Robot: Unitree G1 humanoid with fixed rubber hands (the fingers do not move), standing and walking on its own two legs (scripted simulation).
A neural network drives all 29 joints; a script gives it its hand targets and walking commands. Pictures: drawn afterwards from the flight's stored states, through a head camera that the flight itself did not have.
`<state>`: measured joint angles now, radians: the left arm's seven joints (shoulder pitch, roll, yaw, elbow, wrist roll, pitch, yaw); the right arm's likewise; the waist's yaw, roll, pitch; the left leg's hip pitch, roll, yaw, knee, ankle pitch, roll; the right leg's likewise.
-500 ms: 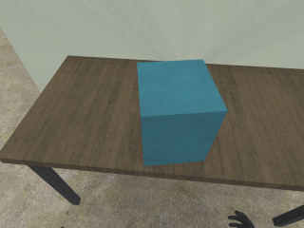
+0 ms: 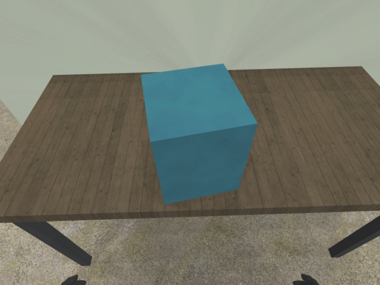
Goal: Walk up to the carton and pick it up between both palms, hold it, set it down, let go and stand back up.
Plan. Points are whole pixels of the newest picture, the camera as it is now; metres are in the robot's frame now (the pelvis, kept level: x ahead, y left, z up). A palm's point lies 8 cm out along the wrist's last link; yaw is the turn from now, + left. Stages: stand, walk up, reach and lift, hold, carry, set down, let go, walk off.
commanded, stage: walk up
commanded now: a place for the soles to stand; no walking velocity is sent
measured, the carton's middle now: (193, 136) +0.45 -0.01 +0.04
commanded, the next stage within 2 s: reach and lift in 1.40 s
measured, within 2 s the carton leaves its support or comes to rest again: neither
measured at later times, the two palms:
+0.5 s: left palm out of the picture +0.12 +0.26 -0.08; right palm out of the picture +0.06 -0.27 -0.11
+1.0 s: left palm out of the picture +0.12 +0.27 -0.08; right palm out of the picture +0.03 -0.27 -0.11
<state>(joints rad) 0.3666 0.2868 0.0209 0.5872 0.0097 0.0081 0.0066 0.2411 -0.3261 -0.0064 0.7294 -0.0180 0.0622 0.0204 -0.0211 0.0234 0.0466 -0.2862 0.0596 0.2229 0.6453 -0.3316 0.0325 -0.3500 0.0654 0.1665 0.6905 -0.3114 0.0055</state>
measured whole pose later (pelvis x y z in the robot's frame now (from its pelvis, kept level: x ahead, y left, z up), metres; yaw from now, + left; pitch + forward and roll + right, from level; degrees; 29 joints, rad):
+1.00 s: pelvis +0.00 +0.01 +0.00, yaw -5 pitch -1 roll +1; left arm 0.33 0.29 0.01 0.63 0.01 0.01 0.01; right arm 0.32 -0.33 0.01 0.71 -0.02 0.04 0.02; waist -0.02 0.02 0.04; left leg -0.25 0.05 0.24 0.60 -0.32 0.04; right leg -0.34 0.06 0.16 0.65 -0.27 0.01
